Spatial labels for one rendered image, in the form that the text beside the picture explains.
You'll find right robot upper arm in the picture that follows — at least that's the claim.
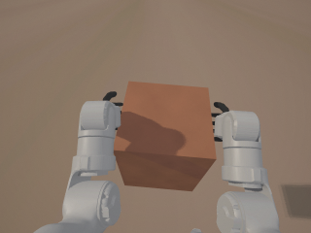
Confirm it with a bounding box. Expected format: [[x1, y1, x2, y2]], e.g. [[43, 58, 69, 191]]
[[216, 191, 281, 233]]

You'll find robot right hand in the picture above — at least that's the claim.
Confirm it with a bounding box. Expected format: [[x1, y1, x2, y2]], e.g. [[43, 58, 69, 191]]
[[211, 102, 229, 142]]

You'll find left robot forearm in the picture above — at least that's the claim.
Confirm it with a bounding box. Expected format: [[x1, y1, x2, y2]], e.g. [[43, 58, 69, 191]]
[[62, 100, 121, 216]]

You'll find left robot upper arm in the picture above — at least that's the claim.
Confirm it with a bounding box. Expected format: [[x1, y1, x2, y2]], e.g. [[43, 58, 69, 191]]
[[33, 181, 121, 233]]

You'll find robot left hand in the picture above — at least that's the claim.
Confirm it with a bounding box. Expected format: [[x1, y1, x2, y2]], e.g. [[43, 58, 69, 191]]
[[103, 91, 123, 130]]

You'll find carton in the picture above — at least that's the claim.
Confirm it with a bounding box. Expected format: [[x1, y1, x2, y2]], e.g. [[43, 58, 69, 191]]
[[114, 81, 217, 191]]

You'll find right robot forearm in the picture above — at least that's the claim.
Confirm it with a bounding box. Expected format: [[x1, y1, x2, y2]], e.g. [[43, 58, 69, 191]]
[[214, 110, 280, 226]]

